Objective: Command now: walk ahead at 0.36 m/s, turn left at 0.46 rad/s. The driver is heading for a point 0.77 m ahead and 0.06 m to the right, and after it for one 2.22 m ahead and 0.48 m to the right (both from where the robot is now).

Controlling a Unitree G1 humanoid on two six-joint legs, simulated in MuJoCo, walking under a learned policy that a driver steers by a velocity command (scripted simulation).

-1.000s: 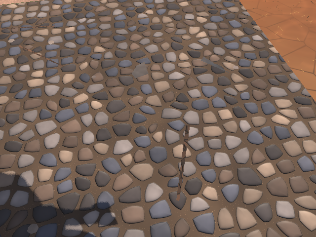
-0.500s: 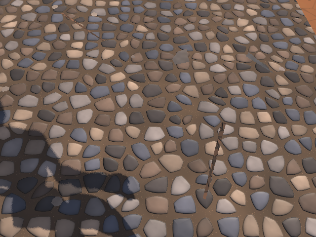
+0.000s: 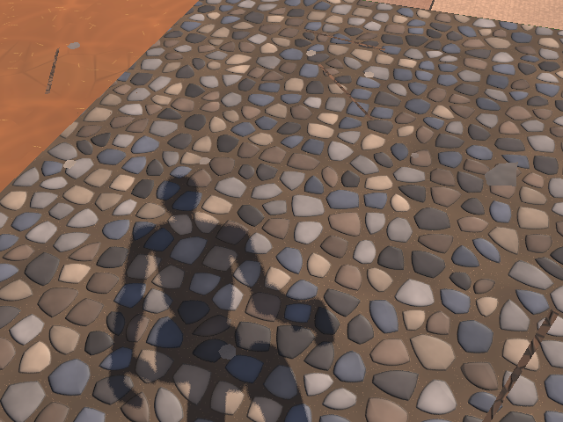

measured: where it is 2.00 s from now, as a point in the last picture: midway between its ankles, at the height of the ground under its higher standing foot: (340, 261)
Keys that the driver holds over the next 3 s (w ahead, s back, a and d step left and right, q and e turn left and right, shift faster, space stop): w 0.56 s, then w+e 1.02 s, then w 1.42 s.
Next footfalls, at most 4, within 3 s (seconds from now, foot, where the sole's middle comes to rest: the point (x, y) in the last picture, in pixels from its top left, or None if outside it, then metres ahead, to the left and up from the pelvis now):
0.30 left None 0.25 0.20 -0.78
0.82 right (313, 387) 0.62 0.03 -0.78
1.30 left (257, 295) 0.88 0.20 -0.78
1.80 right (387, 269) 1.00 -0.17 -0.78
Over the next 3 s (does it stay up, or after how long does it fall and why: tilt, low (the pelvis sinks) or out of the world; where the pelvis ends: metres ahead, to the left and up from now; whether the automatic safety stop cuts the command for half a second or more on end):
stays up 1.45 -0.35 0.00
